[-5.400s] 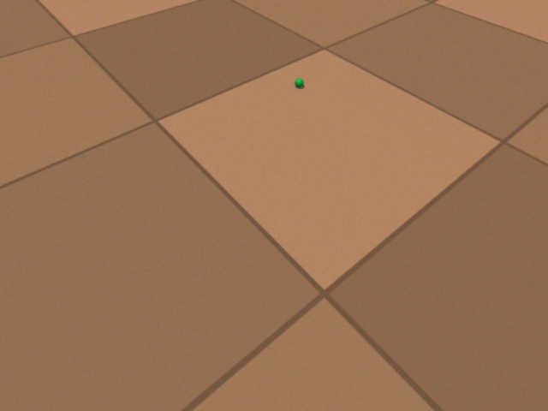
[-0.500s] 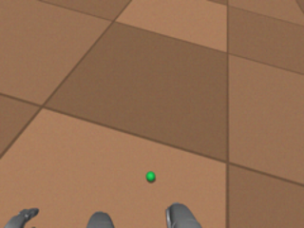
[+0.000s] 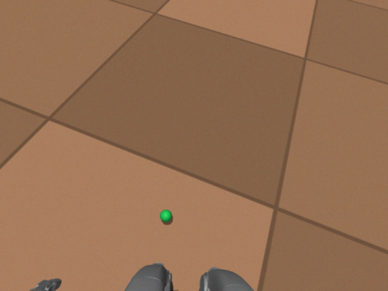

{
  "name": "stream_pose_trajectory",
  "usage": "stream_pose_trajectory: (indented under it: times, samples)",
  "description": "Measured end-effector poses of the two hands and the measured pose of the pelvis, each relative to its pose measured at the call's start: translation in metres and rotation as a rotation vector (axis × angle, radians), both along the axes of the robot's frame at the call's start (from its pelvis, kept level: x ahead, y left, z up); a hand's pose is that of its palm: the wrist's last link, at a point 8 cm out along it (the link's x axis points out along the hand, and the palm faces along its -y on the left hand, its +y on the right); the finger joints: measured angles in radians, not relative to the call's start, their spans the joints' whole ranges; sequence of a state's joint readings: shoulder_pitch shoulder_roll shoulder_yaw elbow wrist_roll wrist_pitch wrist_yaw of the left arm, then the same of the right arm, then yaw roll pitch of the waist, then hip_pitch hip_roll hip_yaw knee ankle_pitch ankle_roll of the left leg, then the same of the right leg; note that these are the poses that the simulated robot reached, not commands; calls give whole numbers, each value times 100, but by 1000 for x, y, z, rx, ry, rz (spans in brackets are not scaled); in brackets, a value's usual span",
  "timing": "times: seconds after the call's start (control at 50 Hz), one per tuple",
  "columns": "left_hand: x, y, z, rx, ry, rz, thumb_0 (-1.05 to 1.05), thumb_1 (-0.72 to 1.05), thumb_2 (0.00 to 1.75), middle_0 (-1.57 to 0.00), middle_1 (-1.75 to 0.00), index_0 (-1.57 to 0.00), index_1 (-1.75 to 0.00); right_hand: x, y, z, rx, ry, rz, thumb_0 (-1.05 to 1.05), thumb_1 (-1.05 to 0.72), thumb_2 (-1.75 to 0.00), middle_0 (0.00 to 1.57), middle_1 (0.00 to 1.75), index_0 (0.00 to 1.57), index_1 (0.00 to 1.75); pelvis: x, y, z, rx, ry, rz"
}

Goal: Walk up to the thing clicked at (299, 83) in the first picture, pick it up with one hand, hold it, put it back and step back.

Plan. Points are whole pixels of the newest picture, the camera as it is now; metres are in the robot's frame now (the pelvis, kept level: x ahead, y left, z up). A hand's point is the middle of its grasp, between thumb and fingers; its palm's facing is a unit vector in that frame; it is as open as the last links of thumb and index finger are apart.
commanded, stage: walk up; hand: left
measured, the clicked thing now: (166, 215) +0.46 +0.12 -0.71
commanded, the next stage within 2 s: none
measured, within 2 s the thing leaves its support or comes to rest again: neither
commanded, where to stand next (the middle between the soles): +0.08 -0.13 m, yaw +2 degrees
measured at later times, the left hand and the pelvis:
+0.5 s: hand out of the picture +0.04 +0.05 -0.14, palm faces -0.04 -0.92 -0.39, open 7.3 cm; pelvis -0.01 -0.21 +0.00, yaw -2 degrees
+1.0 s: hand out of the picture +0.01 +0.15 -0.14, palm faces +0.05 -0.88 -0.48, open 7.4 cm; pelvis -0.01 -0.15 +0.00, yaw +4 degrees
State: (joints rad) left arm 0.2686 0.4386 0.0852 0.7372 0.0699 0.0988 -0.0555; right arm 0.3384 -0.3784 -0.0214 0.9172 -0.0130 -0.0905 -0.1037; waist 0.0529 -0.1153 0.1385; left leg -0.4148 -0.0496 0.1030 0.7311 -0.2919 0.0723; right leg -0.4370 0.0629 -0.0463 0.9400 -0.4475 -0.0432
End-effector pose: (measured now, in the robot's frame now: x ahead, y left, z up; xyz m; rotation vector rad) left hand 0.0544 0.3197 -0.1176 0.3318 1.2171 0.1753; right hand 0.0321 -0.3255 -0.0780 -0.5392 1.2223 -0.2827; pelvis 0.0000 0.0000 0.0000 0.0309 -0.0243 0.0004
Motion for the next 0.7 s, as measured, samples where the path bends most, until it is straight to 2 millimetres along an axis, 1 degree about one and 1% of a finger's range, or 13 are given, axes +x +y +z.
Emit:
stream_pose_trajectory:
  times: [0.06,0.12,0.18,0.24,0.28,0.32,0.36,0.38,0.42,0.46,0.52,0.6,0.7]
  samples:
    - [15,-30,-1,-21,-1,-59,0,91,89,-20,-30,-20,-30,-8,-31,11,-36,-32,-56,1,-90,-90,21,31,22,30,-3,-20,3,-10,-15,-22]
    - [32,-54,0,-33,-34,-88,0,91,89,-20,-30,-20,-30,-16,-65,25,-78,-66,-78,1,-90,-90,21,31,22,30,-7,-45,5,-16,-19,-32]
    - [49,-74,2,-25,-91,-102,0,91,89,-20,-30,-20,-30,-25,-103,35,-113,-70,-72,1,-90,-90,21,31,21,30,-12,-75,2,-24,-19,-43]
    - [58,-99,2,-12,-124,-102,0,91,89,-20,-30,-20,-30,-32,-145,38,-135,-70,-65,1,-90,-90,21,31,21,30,-17,-109,-3,-25,-18,-54]
    - [57,-120,1,0,-128,-101,0,91,89,-20,-30,-20,-30,-34,-176,33,-132,-70,-62,1,-90,-90,21,31,21,30,-19,-133,-8,-24,-15,-56]
    - [51,-142,-2,26,-128,-89,0,91,89,-20,-30,-20,-30,-32,-210,21,-124,-69,-58,1,-90,-90,21,31,21,30,-19,-160,-18,-23,-11,-57]
    - [35,-165,-5,49,-111,-72,0,91,89,-20,-30,-20,-30,-29,-238,4,-116,-65,-74,1,-90,-90,20,30,21,30,-20,-180,-26,-50,-24,-56]
    - [25,-177,-6,55,-94,-65,0,91,89,-20,-30,-20,-30,-26,-246,-3,-103,-65,-90,1,-90,-90,20,30,21,30,-19,-187,-26,-47,-26,-50]
    - [5,-200,-1,47,-55,-36,0,91,89,-20,-30,-20,-30,-19,-250,-13,-54,-62,-102,1,-91,-90,20,30,21,30,-16,-198,-20,-40,-28,-44]
    - [-11,-217,9,43,-25,-11,0,91,89,-20,-30,-20,-30,-9,-247,-21,8,-58,-94,1,-91,-90,20,30,20,30,-12,-205,-10,-42,-23,-39]
    - [-29,-229,24,61,1,17,0,90,89,-21,-30,-21,-30,5,-236,-30,98,-43,-63,1,-91,-90,20,30,20,30,-9,-215,1,-33,-19,-31]
    - [-45,-224,41,129,27,54,0,90,89,-21,-30,-21,-30,19,-221,-39,185,-1,-24,1,-91,-90,20,30,21,30,-5,-222,7,-30,-11,-14]
    - [-57,-202,57,217,41,92,0,90,89,-21,-30,-21,-30,43,-207,-45,224,17,20,1,-91,-90,20,30,21,30,-3,-219,8,-28,0,16]
